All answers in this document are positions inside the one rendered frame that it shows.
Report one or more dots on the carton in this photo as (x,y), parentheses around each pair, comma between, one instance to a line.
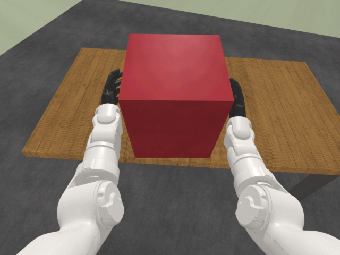
(175,94)

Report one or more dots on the left robot upper arm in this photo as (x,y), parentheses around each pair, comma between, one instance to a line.
(86,215)

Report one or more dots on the right robot upper arm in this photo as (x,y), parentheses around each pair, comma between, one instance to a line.
(275,221)

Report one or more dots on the robot left hand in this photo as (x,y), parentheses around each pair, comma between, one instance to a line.
(110,92)

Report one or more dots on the robot right hand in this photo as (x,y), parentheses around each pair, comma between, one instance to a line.
(238,108)

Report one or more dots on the robot right forearm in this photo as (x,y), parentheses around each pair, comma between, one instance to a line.
(244,160)

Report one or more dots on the robot left forearm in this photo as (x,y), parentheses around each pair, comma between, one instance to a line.
(102,152)

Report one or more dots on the table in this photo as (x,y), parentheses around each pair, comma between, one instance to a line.
(296,127)

